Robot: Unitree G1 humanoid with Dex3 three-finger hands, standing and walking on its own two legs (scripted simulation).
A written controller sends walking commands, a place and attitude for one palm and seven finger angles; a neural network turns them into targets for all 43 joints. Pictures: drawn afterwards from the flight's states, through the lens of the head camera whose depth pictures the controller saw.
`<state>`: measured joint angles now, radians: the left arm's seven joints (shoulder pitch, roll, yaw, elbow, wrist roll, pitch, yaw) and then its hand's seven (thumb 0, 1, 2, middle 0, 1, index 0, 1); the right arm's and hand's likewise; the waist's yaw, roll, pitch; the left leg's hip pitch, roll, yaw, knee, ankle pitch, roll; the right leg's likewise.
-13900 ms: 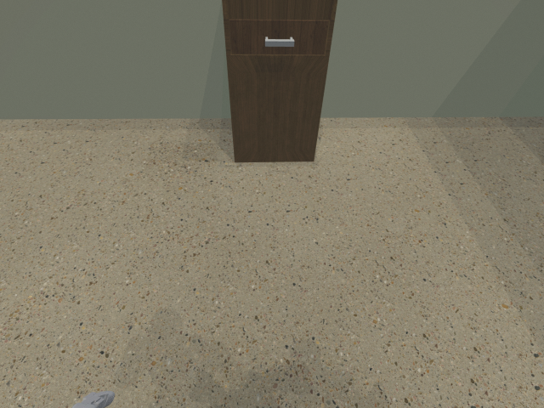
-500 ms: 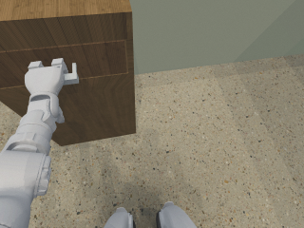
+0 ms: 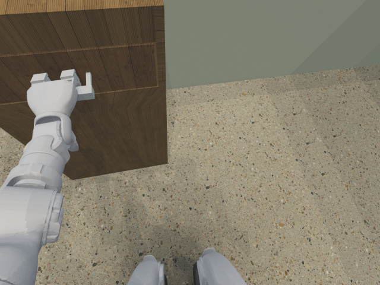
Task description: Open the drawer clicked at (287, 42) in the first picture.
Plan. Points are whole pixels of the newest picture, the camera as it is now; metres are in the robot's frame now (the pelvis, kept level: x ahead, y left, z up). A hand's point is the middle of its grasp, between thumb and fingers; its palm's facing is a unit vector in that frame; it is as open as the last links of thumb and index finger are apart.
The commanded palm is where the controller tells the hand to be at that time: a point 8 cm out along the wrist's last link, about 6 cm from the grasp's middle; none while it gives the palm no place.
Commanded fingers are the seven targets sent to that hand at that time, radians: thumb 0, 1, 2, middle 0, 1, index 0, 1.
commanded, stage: lower the fingers behind the handle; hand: left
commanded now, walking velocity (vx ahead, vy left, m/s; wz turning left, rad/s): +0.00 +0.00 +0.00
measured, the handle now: (64, 87) +0.55 +0.24 +0.00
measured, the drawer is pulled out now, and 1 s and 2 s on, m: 0.00 0.00 0.03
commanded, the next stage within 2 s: close the thumb around the handle in 0.16 s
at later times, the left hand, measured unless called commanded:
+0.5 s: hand (64, 114) +0.50 +0.24 -0.02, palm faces -0.05 -0.03 -1.00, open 12.2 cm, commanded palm +0.48 +0.23 +0.04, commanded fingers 0.00 0.23 0.61 -0.35 -1.28 -0.35 -1.28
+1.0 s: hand (64, 113) +0.50 +0.24 -0.02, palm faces -0.06 -0.02 -1.00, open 5.6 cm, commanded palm +0.49 +0.23 +0.04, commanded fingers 0.00 0.90 0.90 -0.40 -1.35 -0.40 -1.35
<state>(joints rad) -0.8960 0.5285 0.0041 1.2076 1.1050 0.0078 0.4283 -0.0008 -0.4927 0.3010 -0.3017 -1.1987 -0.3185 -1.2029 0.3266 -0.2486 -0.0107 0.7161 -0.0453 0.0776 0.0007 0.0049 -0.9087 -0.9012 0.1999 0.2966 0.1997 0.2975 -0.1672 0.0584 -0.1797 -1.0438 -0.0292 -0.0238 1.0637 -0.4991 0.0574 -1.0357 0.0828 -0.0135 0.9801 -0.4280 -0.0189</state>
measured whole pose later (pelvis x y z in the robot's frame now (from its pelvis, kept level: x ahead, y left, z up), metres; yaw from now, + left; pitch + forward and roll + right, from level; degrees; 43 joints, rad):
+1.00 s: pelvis +0.00 +0.00 +0.00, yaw +0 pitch +27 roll -4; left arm -0.88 0.52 -0.01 1.19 1.10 -0.01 0.45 0.00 0.71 0.80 -0.37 -1.34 -0.40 -1.35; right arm 0.35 -0.25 -0.02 0.73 -0.05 0.07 0.00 0.01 -0.91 -0.90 0.20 0.30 0.20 0.30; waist -0.16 0.06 -0.18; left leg -1.05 -0.03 -0.03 1.07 -0.50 0.06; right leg -1.03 0.08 -0.02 0.98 -0.43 -0.02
